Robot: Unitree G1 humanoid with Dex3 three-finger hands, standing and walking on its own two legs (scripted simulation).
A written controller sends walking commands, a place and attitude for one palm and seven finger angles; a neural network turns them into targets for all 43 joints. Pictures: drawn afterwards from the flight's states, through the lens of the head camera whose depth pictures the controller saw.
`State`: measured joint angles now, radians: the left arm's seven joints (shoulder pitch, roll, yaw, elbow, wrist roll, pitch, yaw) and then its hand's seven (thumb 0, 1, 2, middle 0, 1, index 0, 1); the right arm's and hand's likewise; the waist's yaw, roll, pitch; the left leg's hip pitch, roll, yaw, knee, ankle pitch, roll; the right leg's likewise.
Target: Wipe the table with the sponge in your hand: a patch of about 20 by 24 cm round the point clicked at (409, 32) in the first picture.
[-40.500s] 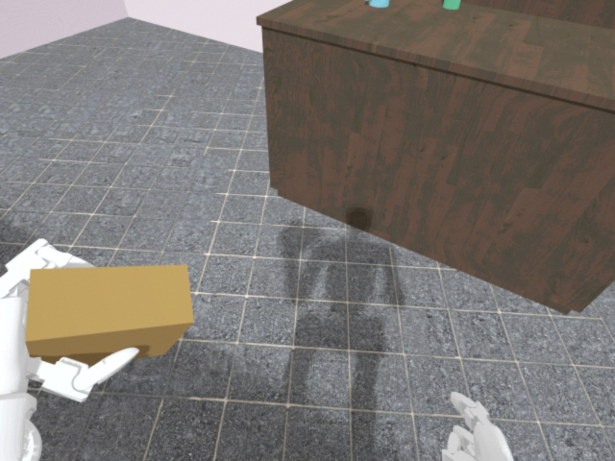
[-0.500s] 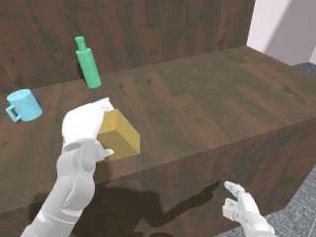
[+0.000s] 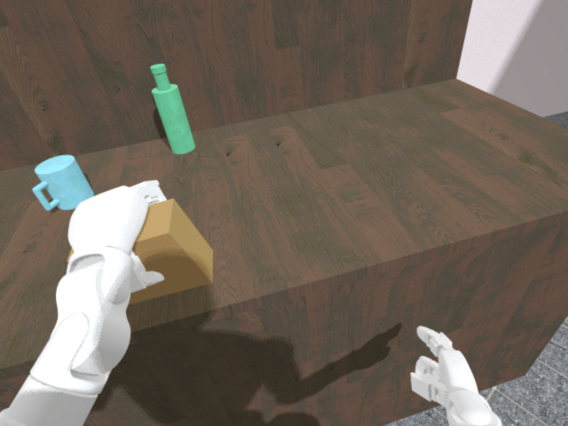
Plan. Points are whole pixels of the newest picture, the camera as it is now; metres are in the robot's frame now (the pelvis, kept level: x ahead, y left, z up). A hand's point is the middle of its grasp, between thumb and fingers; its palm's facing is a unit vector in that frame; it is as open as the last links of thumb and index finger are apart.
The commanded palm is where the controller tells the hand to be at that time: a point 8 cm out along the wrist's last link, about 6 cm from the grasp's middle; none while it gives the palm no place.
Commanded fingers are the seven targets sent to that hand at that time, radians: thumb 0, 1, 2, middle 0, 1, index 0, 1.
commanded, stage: wipe forward along the middle lane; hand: left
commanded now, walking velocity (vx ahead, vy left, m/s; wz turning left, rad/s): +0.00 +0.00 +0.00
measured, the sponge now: (156, 263) +0.28 +0.23 +0.13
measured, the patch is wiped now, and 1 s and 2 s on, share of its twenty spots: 0.85 0.90 0.95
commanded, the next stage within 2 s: slide back across to the first lane in 1.56 s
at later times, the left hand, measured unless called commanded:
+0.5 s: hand (144, 224) +0.32 +0.26 +0.17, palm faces +0.09 -0.04 -1.00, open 10.1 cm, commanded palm +0.30 +0.26 +0.22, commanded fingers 0.00 0.10 1.30 -1.20 -1.60 -1.20 -1.60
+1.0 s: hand (150, 205) +0.37 +0.27 +0.17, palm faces +0.03 -0.04 -1.00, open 10.1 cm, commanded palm +0.35 +0.28 +0.20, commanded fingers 0.00 0.10 1.30 -1.20 -1.60 -1.20 -1.60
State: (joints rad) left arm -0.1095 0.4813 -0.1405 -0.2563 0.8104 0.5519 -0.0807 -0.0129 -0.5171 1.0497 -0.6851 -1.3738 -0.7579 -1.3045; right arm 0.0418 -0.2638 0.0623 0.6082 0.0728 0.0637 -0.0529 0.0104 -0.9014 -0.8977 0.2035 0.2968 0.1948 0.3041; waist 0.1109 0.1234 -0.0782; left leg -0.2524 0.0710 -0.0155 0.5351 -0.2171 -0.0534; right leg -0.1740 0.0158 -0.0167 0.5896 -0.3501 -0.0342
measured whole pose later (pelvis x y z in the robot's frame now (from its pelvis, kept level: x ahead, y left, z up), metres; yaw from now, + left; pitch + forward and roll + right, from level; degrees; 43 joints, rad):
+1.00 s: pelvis +0.00 +0.01 +0.00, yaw +1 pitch -1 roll +0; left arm -0.56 0.45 -0.17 0.41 0.97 0.41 -0.16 0.00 -0.54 1.06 -0.71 -1.35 -0.78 -1.28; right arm 0.13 -0.28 0.03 0.70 0.07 0.06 -0.07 0.01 -0.90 -0.90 0.20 0.30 0.20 0.30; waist 0.06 0.09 -0.08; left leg -0.30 0.05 -0.03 0.50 -0.19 -0.04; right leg -0.20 0.00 -0.03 0.53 -0.32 -0.02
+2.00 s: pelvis +0.01 +0.04 +0.01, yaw +0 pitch +3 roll -1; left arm -0.69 0.59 -0.01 0.68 0.99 0.25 -0.12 0.00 -0.53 1.07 -0.69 -1.37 -0.76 -1.32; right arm 0.22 -0.29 0.00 0.69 0.07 0.09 -0.06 0.01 -0.90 -0.90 0.20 0.30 0.20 0.30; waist -0.01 0.07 -0.08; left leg -0.36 0.04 0.00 0.51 -0.21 -0.02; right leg -0.24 -0.01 0.00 0.49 -0.29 0.01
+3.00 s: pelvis +0.00 +0.03 +0.01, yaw +2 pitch -1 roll -1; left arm -0.42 0.59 -0.01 0.33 0.94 0.29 -0.17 -0.01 -0.51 1.07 -0.67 -1.39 -0.73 -1.35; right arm 0.12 -0.28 0.03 0.65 0.07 0.07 -0.06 0.01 -0.90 -0.90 0.21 0.30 0.20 0.30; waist 0.07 0.09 -0.06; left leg -0.30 0.03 -0.04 0.51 -0.19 -0.02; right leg -0.17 -0.02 -0.04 0.47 -0.29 0.01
